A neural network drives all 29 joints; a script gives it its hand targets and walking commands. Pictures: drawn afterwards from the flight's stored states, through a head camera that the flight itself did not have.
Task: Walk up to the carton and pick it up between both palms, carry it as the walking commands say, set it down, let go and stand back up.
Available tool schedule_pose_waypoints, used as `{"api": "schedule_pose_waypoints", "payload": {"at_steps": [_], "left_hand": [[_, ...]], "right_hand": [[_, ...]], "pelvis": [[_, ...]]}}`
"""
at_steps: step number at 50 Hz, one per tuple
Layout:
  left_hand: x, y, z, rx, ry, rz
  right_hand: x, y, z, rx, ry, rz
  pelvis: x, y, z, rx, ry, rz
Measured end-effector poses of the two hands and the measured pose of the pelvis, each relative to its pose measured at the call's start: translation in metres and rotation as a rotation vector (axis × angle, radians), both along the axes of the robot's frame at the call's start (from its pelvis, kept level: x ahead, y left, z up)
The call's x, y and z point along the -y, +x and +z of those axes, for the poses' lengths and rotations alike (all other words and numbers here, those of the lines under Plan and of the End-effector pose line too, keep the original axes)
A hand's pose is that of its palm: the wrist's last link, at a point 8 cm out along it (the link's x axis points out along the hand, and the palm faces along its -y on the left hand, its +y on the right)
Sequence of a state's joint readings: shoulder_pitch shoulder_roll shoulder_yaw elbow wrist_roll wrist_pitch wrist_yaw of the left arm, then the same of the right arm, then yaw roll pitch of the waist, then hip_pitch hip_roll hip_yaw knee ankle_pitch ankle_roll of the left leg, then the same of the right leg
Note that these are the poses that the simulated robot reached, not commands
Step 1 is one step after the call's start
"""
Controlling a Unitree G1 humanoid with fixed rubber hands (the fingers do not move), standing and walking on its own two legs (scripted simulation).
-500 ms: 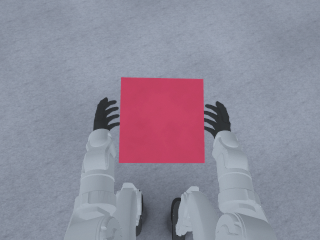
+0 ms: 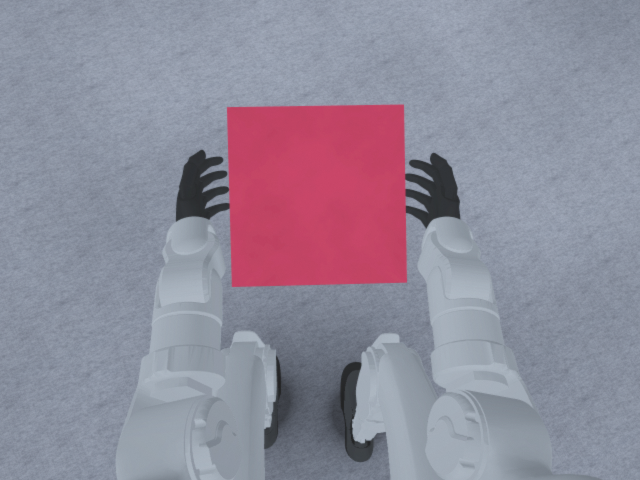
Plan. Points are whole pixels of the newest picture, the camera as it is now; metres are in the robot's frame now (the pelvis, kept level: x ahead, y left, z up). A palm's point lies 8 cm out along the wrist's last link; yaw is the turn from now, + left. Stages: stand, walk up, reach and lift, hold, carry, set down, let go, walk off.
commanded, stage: set down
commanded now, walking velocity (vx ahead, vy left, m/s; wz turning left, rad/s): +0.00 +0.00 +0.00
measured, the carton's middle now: (316, 201) +0.48 +0.01 -0.18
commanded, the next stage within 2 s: none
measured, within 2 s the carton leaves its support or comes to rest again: neither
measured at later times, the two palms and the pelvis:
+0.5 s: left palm (215, 215) +0.45 +0.16 -0.17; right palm (424, 219) +0.45 -0.14 -0.16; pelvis -0.01 +0.00 -0.07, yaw -2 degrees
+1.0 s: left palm (225, 213) +0.48 +0.16 -0.25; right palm (408, 218) +0.48 -0.15 -0.24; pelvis -0.02 +0.00 -0.12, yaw -3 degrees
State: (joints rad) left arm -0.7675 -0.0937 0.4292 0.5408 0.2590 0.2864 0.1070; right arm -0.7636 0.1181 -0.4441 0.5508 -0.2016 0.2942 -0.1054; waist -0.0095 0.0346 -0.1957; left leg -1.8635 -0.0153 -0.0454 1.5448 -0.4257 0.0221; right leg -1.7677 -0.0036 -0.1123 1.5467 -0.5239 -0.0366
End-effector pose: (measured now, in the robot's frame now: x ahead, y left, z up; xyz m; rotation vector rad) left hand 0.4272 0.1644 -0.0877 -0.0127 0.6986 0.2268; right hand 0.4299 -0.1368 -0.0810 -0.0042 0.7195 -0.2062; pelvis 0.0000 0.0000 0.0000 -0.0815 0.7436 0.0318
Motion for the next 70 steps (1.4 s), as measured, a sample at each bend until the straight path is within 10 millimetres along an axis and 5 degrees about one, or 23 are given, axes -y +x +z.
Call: {"api": "schedule_pose_waypoints", "payload": {"at_steps": [36,70], "left_hand": [[0.003,0.039,-0.120,-0.025,0.016,-0.040],[-0.005,0.079,-0.229,-0.069,0.032,-0.083]], "right_hand": [[0.006,0.032,-0.117,-0.001,-0.013,0.042],[0.004,0.062,-0.239,-0.051,-0.008,0.109]], "pelvis": [[0.001,-0.017,-0.091,-0.059,-0.001,-0.046],[0.002,-0.017,-0.154,-0.002,0.008,-0.069]]}}
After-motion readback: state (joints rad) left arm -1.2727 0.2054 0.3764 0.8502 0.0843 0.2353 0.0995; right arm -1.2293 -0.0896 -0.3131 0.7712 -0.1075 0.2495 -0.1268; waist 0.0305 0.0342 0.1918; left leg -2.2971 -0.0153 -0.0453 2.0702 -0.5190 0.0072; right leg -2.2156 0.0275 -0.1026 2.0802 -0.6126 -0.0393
